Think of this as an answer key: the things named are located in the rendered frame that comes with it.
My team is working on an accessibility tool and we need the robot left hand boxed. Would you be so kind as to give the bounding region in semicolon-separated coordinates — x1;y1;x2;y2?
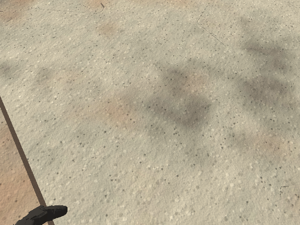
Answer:
13;205;68;225

